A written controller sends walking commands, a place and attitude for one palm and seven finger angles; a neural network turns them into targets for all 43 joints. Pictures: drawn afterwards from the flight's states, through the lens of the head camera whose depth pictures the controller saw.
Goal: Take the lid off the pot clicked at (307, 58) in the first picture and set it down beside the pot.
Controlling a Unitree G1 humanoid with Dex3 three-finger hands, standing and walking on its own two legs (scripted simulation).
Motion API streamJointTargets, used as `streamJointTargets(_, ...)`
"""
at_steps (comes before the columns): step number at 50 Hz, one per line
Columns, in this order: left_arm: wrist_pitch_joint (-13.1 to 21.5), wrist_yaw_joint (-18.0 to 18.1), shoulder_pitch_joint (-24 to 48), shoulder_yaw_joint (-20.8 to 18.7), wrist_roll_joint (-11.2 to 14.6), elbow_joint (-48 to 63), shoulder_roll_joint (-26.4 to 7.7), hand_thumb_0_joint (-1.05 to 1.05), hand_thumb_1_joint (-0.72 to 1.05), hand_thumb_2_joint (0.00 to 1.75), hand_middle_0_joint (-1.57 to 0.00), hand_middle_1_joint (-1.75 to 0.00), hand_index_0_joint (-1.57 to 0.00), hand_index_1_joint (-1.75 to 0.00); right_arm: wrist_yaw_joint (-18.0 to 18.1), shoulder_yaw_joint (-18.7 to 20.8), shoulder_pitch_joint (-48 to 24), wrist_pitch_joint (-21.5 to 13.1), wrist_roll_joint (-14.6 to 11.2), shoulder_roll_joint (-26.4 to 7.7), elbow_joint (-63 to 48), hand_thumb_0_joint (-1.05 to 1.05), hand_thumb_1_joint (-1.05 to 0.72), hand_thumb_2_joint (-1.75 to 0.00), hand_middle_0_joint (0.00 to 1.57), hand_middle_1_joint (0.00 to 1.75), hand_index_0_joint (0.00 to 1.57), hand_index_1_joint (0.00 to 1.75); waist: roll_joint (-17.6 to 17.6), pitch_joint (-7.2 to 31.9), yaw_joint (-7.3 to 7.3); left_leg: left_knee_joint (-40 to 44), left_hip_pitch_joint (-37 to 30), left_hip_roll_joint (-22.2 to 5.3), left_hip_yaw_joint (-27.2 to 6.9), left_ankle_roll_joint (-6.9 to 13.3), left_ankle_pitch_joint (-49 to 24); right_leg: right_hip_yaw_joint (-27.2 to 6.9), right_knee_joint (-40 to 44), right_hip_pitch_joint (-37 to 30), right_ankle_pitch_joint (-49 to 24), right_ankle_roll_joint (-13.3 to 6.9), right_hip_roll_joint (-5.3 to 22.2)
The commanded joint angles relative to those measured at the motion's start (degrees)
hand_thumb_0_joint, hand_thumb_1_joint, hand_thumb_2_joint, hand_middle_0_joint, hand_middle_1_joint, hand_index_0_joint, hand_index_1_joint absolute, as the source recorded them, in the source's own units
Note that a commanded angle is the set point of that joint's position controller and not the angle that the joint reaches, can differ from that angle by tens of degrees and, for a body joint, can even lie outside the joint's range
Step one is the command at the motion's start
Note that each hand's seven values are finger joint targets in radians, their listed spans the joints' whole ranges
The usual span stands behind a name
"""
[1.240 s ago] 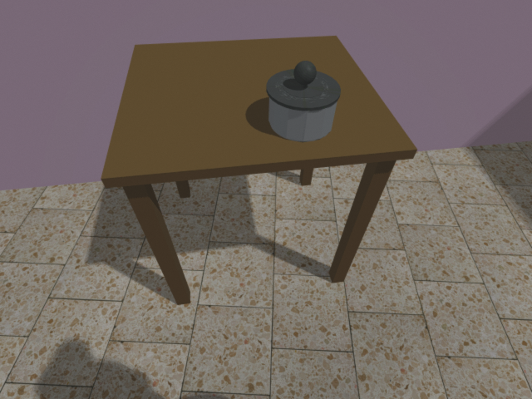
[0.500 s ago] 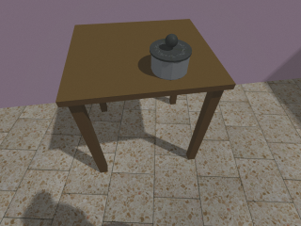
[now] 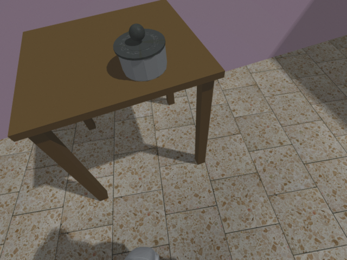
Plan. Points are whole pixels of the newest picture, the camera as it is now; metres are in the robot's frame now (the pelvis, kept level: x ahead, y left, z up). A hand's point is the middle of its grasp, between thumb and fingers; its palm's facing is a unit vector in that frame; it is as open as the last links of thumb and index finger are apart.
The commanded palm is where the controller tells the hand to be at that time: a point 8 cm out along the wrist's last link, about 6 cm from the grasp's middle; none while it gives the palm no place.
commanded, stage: walk to a spot facing it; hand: left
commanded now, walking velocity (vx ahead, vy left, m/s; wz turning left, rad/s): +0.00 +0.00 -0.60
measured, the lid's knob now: (137, 32) +0.75 +0.18 +0.11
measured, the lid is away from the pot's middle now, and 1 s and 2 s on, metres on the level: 0.01 0.01 0.01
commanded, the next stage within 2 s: none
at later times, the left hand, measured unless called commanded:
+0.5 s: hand (93, 255) +0.14 +0.25 -0.17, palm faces -0.21 -0.94 -0.26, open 7.4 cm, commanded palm none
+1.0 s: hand (157, 206) +0.27 +0.09 -0.15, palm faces -0.63 -0.73 -0.26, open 7.4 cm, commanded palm none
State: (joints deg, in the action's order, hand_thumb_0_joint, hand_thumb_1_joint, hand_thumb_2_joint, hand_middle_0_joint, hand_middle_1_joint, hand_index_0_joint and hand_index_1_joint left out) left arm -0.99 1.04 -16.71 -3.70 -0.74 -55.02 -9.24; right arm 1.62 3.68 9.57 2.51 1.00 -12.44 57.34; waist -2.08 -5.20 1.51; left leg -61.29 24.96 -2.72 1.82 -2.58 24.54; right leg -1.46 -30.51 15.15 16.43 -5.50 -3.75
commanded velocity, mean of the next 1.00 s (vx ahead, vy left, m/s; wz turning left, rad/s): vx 0.00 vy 0.00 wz -0.60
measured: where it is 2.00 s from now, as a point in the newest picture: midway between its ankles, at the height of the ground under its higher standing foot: outside the picture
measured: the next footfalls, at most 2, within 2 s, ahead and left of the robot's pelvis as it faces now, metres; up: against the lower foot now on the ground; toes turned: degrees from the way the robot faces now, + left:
left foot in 0.48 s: +0.11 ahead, +0.15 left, +0.00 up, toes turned -21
right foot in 0.96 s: +0.02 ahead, -0.10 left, +0.00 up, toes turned -39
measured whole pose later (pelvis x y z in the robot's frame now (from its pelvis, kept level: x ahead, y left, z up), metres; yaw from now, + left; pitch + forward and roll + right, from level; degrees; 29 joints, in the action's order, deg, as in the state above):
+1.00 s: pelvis +0.04 +0.01 -0.01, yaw -36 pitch +1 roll +0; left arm -2.1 -1.7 -5.4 -2.2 -0.9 -48.9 -12.8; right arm 0.9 2.5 19.7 2.1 1.0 -14.8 53.3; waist -2.6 -6.1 -3.7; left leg -46.7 16.6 -7.6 8.5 -3.3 28.3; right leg 3.1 -35.5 18.8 16.5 -1.6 0.2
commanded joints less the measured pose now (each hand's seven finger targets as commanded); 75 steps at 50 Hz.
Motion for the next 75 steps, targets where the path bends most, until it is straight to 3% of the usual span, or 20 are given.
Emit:
streamJointTargets(1,1.1,0.7,-5.4,-2.6,0.2,3.1,-10.1,0.00,0.90,0.90,-0.20,-0.30,-0.20,-0.30,0.2,0.6,-2.0,-1.2,0.0,-3.7,-5.6,0.00,-0.90,-0.90,0.20,0.30,0.20,0.30,6.5,7.3,0.47,-1.3,8.6,-1.0,-3.1,-1.1,-3.1,-19.3,10.0,-13.3,-32.4,-4.2,14.3)
streamJointTargets(15,0.4,0.6,-4.5,-3.4,-0.4,6.8,-12.9,0.00,0.90,0.90,-0.20,-0.30,-0.20,-0.30,0.3,0.4,-10.1,-1.5,-0.8,-4.6,-12.6,0.00,-0.90,-0.90,0.20,0.30,0.20,0.30,8.7,6.7,1.65,9.3,4.4,2.1,-4.5,-1.4,-1.4,-28.2,8.0,-11.2,-36.4,-6.3,12.7)
streamJointTargets(21,-0.1,0.4,0.8,-3.9,-0.2,8.8,-14.5,0.00,0.90,0.90,-0.20,-0.30,-0.20,-0.30,0.7,0.6,-2.8,-2.4,-1.4,-5.1,-13.0,0.00,-0.90,-0.90,0.20,0.30,0.20,0.30,9.5,9.9,-1.65,31.0,-9.9,4.2,-4.8,0.2,-6.8,-29.4,2.4,-7.3,-37.4,-2.6,8.9)
streamJointTargets(22,-0.1,0.2,1.8,-3.8,0.1,9.2,-14.0,0.00,0.90,0.90,-0.20,-0.30,-0.20,-0.30,0.9,0.8,0.8,-2.7,-1.4,-6.0,-12.2,0.00,-0.90,-0.90,0.20,0.30,0.20,0.30,7.9,11.4,-3.27,37.8,-18.5,2.5,-5.7,0.9,-12.5,-27.0,-1.2,-2.6,-31.6,-0.3,6.1)
streamJointTargets(24,0.1,-0.7,-0.2,-3.1,0.5,10.5,-9.8,0.00,0.90,0.90,-0.20,-0.30,-0.20,-0.30,0.8,1.9,2.9,-3.1,-0.4,-13.6,-13.1,0.00,-0.90,-0.90,0.20,0.30,0.20,0.30,-12.7,11.2,-2.42,44.7,-30.2,-20.5,-28.1,9.2,-26.0,-11.1,-18.6,17.5,16.2,6.1,-4.3)
streamJointTargets(26,0.2,-1.1,-0.1,-3.2,-0.9,10.7,-11.1,0.00,0.90,0.90,-0.20,-0.30,-0.20,-0.30,0.5,0.7,1.6,-2.4,0.5,-11.3,-14.7,0.00,-0.90,-0.90,0.20,0.30,0.20,0.30,-5.9,4.8,-1.39,44.8,-18.4,-22.0,-25.5,14.0,-28.7,-5.3,-33.0,18.2,15.7,8.2,1.6)
streamJointTargets(27,-0.4,-1.2,0.1,-3.6,-1.3,8.4,-11.8,0.00,0.90,0.90,-0.20,-0.30,-0.20,-0.30,0.7,-0.6,0.8,-2.8,0.8,-7.9,-13.8,0.00,-0.90,-0.90,0.20,0.30,0.20,0.30,-7.8,4.1,-0.48,44.3,-16.5,-16.7,-20.2,11.4,-32.0,-5.6,-35.6,17.0,11.6,8.5,1.8)
streamJointTargets(31,-1.5,-2.4,1.0,-2.3,-0.6,7.9,-10.1,0.00,0.90,0.90,-0.20,-0.30,-0.20,-0.30,0.8,-1.4,3.4,-3.4,0.3,-8.1,-13.1,0.00,-0.90,-0.90,0.20,0.30,0.20,0.30,-5.5,7.3,-0.35,42.1,-20.2,-11.9,-7.5,9.1,-43.3,-2.2,-39.6,17.6,5.4,9.4,3.6)
streamJointTargets(43,-1.5,-3.1,12.6,-0.3,0.0,10.6,-8.5,0.00,0.90,0.90,-0.20,-0.30,-0.20,-0.30,0.1,0.8,12.5,-3.1,0.6,-11.6,-8.4,0.00,-0.90,-0.90,0.20,0.30,0.20,0.30,-9.8,5.9,-4.91,38.1,-22.3,-16.2,0.3,10.2,-44.5,5.3,-11.9,8.6,7.9,7.7,5.9)
streamJointTargets(46,-0.4,-2.9,6.4,-1.1,-0.1,8.8,-10.4,0.00,0.90,0.90,-0.20,-0.30,-0.20,-0.30,-0.2,1.0,12.2,-3.0,0.3,-11.2,-8.1,0.00,-0.90,-0.90,0.20,0.30,0.20,0.30,-3.6,8.9,-1.28,26.7,-15.9,-13.6,5.5,4.4,-33.9,5.7,5.2,-6.8,-5.3,5.6,5.1)
streamJointTargets(48,0.5,-1.0,-2.0,-3.5,-0.2,7.0,-21.9,0.00,0.90,0.90,-0.20,-0.30,-0.20,-0.30,-0.8,-0.7,9.1,-2.2,-0.1,-4.9,-11.6,0.00,-0.90,-0.90,0.20,0.30,0.20,0.30,18.8,12.7,2.33,0.5,8.2,-3.5,7.4,-1.8,11.7,-24.6,11.0,-19.4,-33.0,-4.7,28.4)
streamJointTargets(50,-0.2,0.1,0.9,-3.3,0.5,7.6,-17.7,0.00,0.90,0.90,-0.20,-0.30,-0.20,-0.30,0.0,0.1,6.0,-1.5,-0.4,-6.6,-11.0,0.00,-0.90,-0.90,0.20,0.30,0.20,0.30,12.5,9.6,1.37,-5.4,9.9,-5.1,-1.9,-0.3,6.7,-17.4,11.0,-13.7,-24.9,-6.6,22.8)
streamJointTargets(54,0.0,0.3,7.3,-2.2,0.2,9.8,-13.3,0.00,0.90,0.90,-0.20,-0.30,-0.20,-0.30,-0.4,0.3,6.9,-1.1,0.3,-5.8,-8.8,0.00,-0.90,-0.90,0.20,0.30,0.20,0.30,10.5,7.2,-1.94,-1.6,5.4,-3.9,-0.3,-2.3,-1.1,-11.0,9.4,-7.3,-29.3,-4.5,15.8)
streamJointTargets(64,-0.1,-0.2,3.0,-3.1,-0.4,9.7,-14.9,0.00,0.90,0.90,-0.20,-0.30,-0.20,-0.30,-0.2,0.6,-0.6,-1.5,-0.4,-4.6,-12.0,0.00,-0.90,-0.90,0.20,0.30,0.20,0.30,10.6,7.9,-0.07,11.3,1.1,0.8,-1.2,-2.1,-1.0,-21.3,8.3,-5.7,-27.5,-5.7,14.5)
streamJointTargets(69,-0.7,-0.2,5.0,-3.3,-0.2,10.2,-14.7,0.00,0.90,0.90,-0.20,-0.30,-0.20,-0.30,0.4,0.6,2.6,-2.3,-1.0,-4.4,-12.3,0.00,-0.90,-0.90,0.20,0.30,0.20,0.30,10.9,9.2,-2.44,28.2,-10.0,2.9,-1.9,-0.6,-5.8,-24.7,4.4,-1.4,-26.7,-2.9,12.2)
streamJointTargets(70,-0.8,-0.3,5.7,-3.3,0.1,10.5,-13.8,0.00,0.90,0.90,-0.20,-0.30,-0.20,-0.30,0.7,0.8,4.8,-2.6,-0.9,-5.2,-11.6,0.00,-0.90,-0.90,0.20,0.30,0.20,0.30,9.9,9.8,-3.47,35.2,-17.0,2.0,-2.3,0.0,-10.1,-23.7,1.8,2.8,-22.8,-0.7,10.0)
streamJointTargets(71,-0.9,-0.5,4.9,-2.8,0.4,11.0,-11.2,0.00,0.90,0.90,-0.20,-0.30,-0.20,-0.30,0.9,1.2,6.1,-3.1,-0.6,-8.0,-11.5,0.00,-0.90,-0.90,0.20,0.30,0.20,0.30,3.1,11.0,-4.07,41.2,-25.0,-5.3,-9.4,2.5,-11.1,-19.3,-3.6,10.4,-12.0,2.2,4.4)
streamJointTargets(72,-0.9,-1.1,3.4,-2.3,0.7,11.8,-8.6,0.00,0.90,0.90,-0.20,-0.30,-0.20,-0.30,0.8,2.2,5.9,-3.1,0.0,-13.3,-12.4,0.00,-0.90,-0.90,0.20,0.30,0.20,0.30,-13.0,10.5,-3.56,46.3,-27.9,-20.5,-25.0,7.8,-16.4,-8.8,-16.2,20.1,14.1,6.1,-2.8)
streamJointTargets(73,-0.8,-1.1,3.9,-2.7,-0.3,11.6,-10.7,0.00,0.90,0.90,-0.20,-0.30,-0.20,-0.30,0.6,1.9,4.9,-2.6,0.0,-13.4,-13.5,0.00,-0.90,-0.90,0.20,0.30,0.20,0.30,-10.0,7.6,-3.35,45.6,-21.6,-25.2,-26.0,12.2,-19.0,-4.4,-26.8,19.5,17.5,7.5,1.4)
streamJointTargets(75,-1.2,-1.8,2.0,-3.5,-1.1,9.3,-11.5,0.00,0.90,0.90,-0.20,-0.30,-0.20,-0.30,0.8,0.4,-0.2,-3.0,0.6,-8.4,-14.0,0.00,-0.90,-0.90,0.20,0.30,0.20,0.30,-6.8,5.1,-0.83,45.6,-16.3,-18.7,-16.7,11.6,-23.5,-3.8,-35.3,18.6,11.2,9.0,3.2)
